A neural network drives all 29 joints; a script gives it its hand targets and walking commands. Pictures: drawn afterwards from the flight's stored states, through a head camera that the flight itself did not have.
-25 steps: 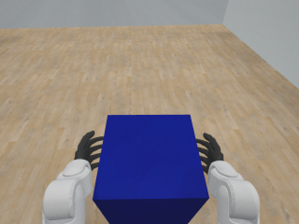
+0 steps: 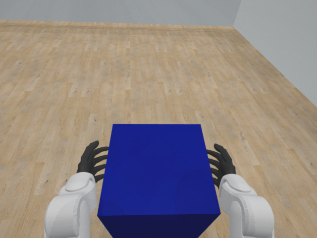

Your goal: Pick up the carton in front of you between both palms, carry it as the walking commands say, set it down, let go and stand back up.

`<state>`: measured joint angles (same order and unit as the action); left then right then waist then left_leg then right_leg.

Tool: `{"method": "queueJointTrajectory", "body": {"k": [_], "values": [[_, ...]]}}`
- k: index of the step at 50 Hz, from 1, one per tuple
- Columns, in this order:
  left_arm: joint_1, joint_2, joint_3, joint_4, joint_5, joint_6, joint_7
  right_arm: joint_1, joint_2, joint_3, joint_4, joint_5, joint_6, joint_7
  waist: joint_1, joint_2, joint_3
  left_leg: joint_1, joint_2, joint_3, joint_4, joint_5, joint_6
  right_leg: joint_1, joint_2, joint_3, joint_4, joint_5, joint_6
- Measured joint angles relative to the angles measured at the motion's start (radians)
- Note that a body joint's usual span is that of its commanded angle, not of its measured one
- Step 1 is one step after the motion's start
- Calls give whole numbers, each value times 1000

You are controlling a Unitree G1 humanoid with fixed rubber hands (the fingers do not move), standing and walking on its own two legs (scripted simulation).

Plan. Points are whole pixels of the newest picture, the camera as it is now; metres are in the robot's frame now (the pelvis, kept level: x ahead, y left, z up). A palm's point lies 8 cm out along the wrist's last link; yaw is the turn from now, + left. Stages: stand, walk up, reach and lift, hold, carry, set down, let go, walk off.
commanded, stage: carry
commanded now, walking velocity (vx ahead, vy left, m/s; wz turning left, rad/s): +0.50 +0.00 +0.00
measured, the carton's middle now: (156, 186) +0.26 +0.00 +0.01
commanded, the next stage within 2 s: none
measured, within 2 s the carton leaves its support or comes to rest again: neither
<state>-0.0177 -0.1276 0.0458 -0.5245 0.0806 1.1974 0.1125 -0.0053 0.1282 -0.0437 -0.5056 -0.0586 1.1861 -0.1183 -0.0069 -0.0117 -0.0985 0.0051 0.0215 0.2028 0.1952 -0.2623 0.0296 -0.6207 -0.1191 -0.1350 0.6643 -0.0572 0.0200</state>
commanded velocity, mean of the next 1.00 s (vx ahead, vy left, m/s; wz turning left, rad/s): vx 0.50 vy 0.00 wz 0.00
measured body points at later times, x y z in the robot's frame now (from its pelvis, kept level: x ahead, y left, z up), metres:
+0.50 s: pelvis +0.33 -0.04 +0.00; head +0.33 -0.06 +0.45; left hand +0.58 +0.12 +0.10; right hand +0.59 -0.18 +0.09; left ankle +0.45 +0.13 -0.69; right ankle +0.25 -0.11 -0.75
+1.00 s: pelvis +0.66 +0.02 +0.00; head +0.67 +0.03 +0.45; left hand +0.92 +0.17 +0.08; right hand +0.91 -0.14 +0.09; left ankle +0.59 +0.09 -0.75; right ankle +0.77 -0.15 -0.69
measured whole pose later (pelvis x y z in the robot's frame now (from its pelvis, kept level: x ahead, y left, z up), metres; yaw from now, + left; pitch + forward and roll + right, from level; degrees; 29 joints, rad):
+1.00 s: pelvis +0.66 +0.02 +0.00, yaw +0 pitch +4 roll -2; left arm -0.02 -0.13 0.04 -0.51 0.08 1.19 0.11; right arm 0.00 0.13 -0.05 -0.50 -0.06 1.18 -0.12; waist 0.00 -0.01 -0.07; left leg -0.06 0.03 0.21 0.20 -0.22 0.05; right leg -0.63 -0.13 -0.11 0.78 -0.10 0.03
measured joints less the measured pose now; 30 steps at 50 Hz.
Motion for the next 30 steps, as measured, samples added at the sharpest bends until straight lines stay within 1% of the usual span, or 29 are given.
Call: {"method": "queueJointTrajectory", "body": {"k": [4,6,7,8,9,10,11,12,13,15,18,21,24,27,30], "values": [[-11,1,7,-25,-4,26,1,-17,-1,4,-24,-6,31,0,0,7,-13,105,7,-10,8,-98,-41,58,31,-45,-133,33,-28],[-27,1,11,-18,-8,39,1,-28,-1,0,-28,-12,49,0,1,19,-12,130,28,-22,96,-184,-65,127,58,-80,-192,8,-41],[-38,0,10,0,-9,37,1,-39,-2,-9,-21,-13,56,-1,9,39,-9,106,56,-28,207,-235,-69,141,74,-95,-175,12,-68],[-54,0,10,29,-8,33,2,-49,-3,-21,-6,-14,60,-1,15,55,-2,38,82,-49,383,-226,-62,139,80,-106,-128,-25,-91],[-68,0,12,56,-8,33,2,-57,-2,-31,9,-17,65,-1,20,55,9,-50,81,-92,575,-209,-56,145,78,-110,-104,-64,-107],[-75,-1,14,76,-8,33,2,-62,-2,-36,22,-19,70,-1,22,50,21,-139,68,-129,741,-193,-46,164,76,-111,-110,-89,-115],[-74,-1,17,87,-9,34,2,-64,-2,-37,31,-21,73,-1,23,43,34,-221,58,-148,861,-169,-34,191,73,-111,-135,-94,-111],[-68,-1,19,91,-10,31,2,-64,-2,-33,39,-23,73,-1,23,39,43,-292,55,-154,932,-137,-25,220,73,-110,-168,-93,-106],[-60,-1,22,91,-12,27,2,-62,-2,-28,45,-25,70,-1,23,36,51,-353,59,-153,957,-102,-19,251,75,-109,-204,-93,-104],[-43,-1,26,86,-14,15,1,-57,-1,-17,52,-26,57,0,24,29,58,-451,72,-143,935,-40,-18,311,78,-102,-271,-93,-101],[-22,0,29,72,-16,-9,-3,-44,-1,-1,50,-28,32,0,26,23,53,-553,91,-130,833,34,-31,394,83,-88,-349,-103,-94],[-10,0,26,50,-21,-21,-4,-31,-1,8,28,-29,19,0,23,22,38,-611,104,-113,710,97,-47,478,87,-77,-412,-127,-83],[-8,0,18,19,-23,-18,-4,-24,-1,9,-11,-28,23,-1,16,24,22,-631,106,-90,575,155,-55,562,92,-71,-453,-165,-66],[-14,0,12,-4,-22,-5,-4,-25,-1,5,-41,-25,38,-2,11,26,7,-616,92,-61,449,202,-47,645,93,-66,-473,-220,-43],[-25,0,9,-12,-17,16,-4,-33,-1,-2,-51,-20,59,-4,10,21,-4,-570,67,-24,345,226,-25,725,88,-61,-468,-294,-11]]}}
